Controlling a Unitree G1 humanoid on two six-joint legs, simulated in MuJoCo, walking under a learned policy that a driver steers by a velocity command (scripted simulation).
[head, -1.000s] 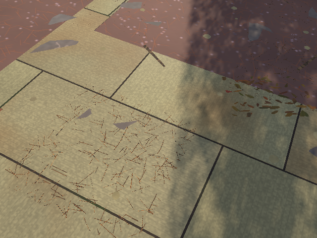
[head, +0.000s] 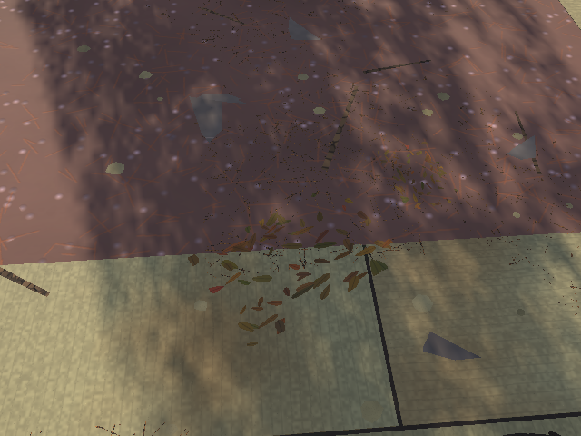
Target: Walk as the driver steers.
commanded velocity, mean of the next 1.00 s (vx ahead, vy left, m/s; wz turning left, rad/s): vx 0.50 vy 0.00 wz -0.06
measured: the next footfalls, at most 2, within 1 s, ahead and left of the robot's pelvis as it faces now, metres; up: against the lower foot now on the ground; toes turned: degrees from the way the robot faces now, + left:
right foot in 0.48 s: +0.40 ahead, -0.11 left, +0.00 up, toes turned -5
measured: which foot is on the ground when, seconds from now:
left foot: down 0.00-0.50, up 0.52-1.00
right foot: up 0.00-0.46, down 0.48-1.00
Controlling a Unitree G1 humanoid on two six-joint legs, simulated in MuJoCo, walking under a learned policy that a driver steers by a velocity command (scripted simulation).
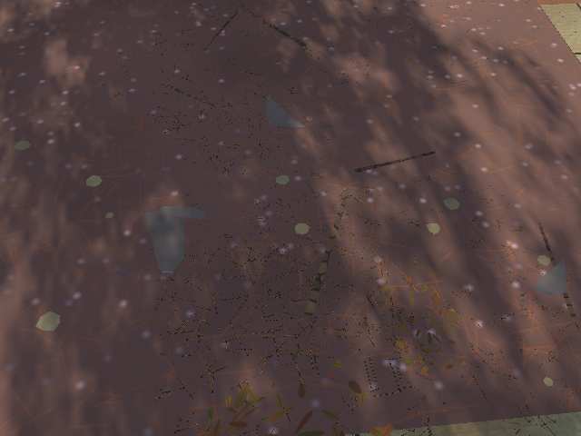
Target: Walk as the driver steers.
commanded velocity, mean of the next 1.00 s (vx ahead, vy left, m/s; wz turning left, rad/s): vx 0.32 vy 0.00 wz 0.00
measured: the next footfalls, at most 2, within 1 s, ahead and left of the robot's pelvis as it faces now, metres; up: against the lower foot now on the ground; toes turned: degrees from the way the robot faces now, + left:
left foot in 0.04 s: +0.19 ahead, +0.09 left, +0.00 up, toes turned +4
right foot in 0.56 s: +0.47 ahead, -0.09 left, +0.00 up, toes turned -3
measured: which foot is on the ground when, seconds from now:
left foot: up 0.00-0.02, down 0.04-0.58, up 0.60-0.94, down 0.96-1.00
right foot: down 0.00-0.04, up 0.06-0.54, down 0.56-1.00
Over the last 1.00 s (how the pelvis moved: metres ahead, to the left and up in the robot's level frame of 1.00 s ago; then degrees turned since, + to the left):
0.53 -0.03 0.01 -1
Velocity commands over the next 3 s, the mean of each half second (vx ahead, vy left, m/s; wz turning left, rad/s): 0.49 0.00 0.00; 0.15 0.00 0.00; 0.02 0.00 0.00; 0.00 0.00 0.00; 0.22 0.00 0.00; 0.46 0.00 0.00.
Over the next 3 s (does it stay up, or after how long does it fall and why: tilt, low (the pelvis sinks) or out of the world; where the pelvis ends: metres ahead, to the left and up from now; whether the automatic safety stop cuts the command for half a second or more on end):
stays up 0.79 -0.01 0.00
